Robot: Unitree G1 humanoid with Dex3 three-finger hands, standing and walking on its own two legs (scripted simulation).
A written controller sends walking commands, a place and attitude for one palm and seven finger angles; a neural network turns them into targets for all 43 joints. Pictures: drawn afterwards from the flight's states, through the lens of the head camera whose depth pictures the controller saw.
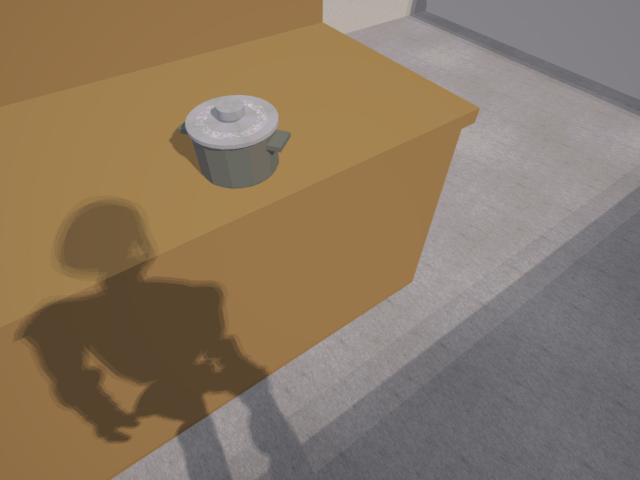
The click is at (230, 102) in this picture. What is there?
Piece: lid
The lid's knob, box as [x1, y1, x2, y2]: [216, 98, 244, 120]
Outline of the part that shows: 216,104 217,114 220,118 224,120 234,120 240,118 244,114 243,103 238,99 228,98 221,100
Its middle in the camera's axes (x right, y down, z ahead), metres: -0.16 -0.23 +0.69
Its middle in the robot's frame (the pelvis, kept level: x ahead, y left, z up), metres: +0.68 +0.20 +0.11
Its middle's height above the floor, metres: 0.88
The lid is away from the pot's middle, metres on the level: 0.00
